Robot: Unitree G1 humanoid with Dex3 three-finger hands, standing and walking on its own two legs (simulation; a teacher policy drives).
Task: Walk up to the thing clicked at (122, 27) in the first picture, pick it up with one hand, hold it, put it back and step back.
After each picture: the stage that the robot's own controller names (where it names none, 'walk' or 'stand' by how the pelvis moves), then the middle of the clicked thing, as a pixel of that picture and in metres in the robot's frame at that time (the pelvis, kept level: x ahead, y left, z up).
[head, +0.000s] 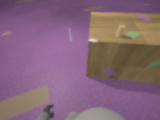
stand; (120, 31) +0.88 -0.25 +0.04
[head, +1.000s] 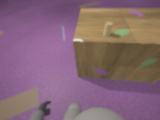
walk; (107, 29) +0.81 -0.08 +0.07
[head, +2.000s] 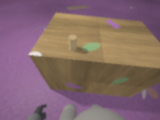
walk; (72, 43) +0.56 +0.20 +0.07
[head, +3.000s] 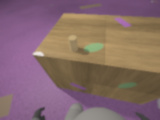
stand; (73, 43) +0.55 +0.19 +0.08
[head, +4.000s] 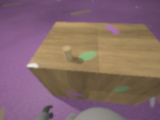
stand; (67, 53) +0.49 +0.23 +0.04
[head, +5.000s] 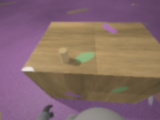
stand; (64, 55) +0.46 +0.24 +0.04
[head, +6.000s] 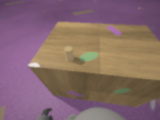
stand; (69, 54) +0.49 +0.21 +0.04
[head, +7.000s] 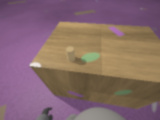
stand; (70, 54) +0.49 +0.20 +0.04
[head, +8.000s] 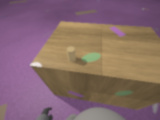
stand; (71, 54) +0.49 +0.19 +0.04
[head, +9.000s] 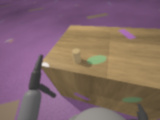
rise first; (76, 56) +0.49 +0.19 +0.04
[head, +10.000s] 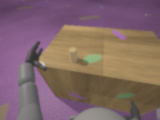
go down; (73, 54) +0.51 +0.18 +0.04
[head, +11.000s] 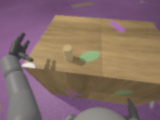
go down; (68, 53) +0.47 +0.18 +0.05
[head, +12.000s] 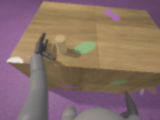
close in; (61, 45) +0.49 +0.19 +0.08
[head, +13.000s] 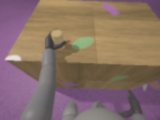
close; (58, 40) +0.52 +0.20 +0.10
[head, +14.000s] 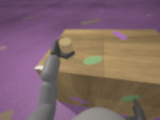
lift; (67, 49) +0.35 +0.16 +0.25
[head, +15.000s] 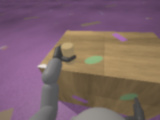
hold; (68, 54) +0.34 +0.16 +0.23
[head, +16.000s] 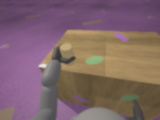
hold; (67, 55) +0.33 +0.16 +0.23
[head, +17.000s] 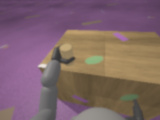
hold; (67, 55) +0.33 +0.17 +0.22
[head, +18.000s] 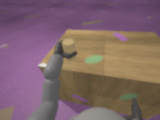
crouch; (69, 50) +0.36 +0.16 +0.24
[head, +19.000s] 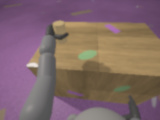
crouch; (60, 32) +0.48 +0.19 +0.25
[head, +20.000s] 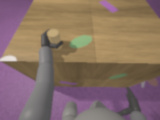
lower; (55, 40) +0.51 +0.20 +0.10
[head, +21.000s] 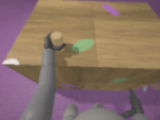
lower; (58, 42) +0.50 +0.19 +0.10
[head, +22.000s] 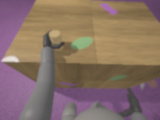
lower; (56, 40) +0.51 +0.20 +0.10
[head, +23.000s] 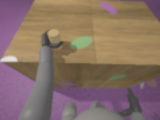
lower; (55, 40) +0.51 +0.20 +0.10
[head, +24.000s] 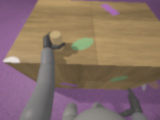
loosen; (57, 41) +0.51 +0.20 +0.10
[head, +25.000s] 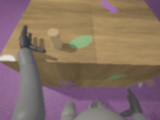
rise; (55, 39) +0.51 +0.20 +0.10
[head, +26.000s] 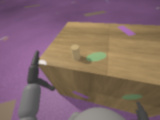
sink last; (75, 52) +0.50 +0.18 +0.07
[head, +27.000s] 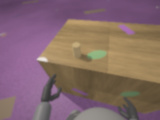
stand; (76, 50) +0.52 +0.18 +0.06
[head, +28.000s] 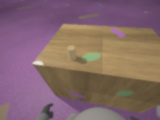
stand; (71, 53) +0.52 +0.20 +0.05
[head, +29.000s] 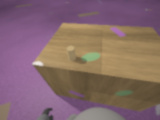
stand; (71, 53) +0.51 +0.20 +0.04
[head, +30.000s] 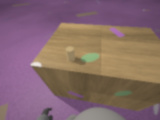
stand; (70, 54) +0.50 +0.21 +0.04
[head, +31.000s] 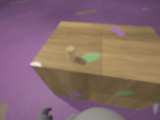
stand; (71, 53) +0.50 +0.20 +0.04
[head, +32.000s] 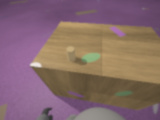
stand; (71, 54) +0.49 +0.20 +0.04
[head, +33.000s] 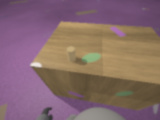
walk; (71, 54) +0.49 +0.19 +0.04
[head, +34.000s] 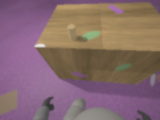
walk; (72, 32) +0.66 +0.22 +0.06
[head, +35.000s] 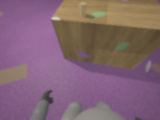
walk; (82, 9) +0.99 +0.18 +0.07
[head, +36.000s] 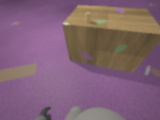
stand; (88, 17) +1.15 +0.16 +0.06
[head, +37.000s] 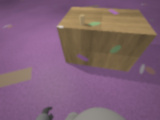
stand; (82, 20) +1.13 +0.19 +0.04
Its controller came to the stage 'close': yes
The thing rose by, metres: 0.21
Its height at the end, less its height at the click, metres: +0.00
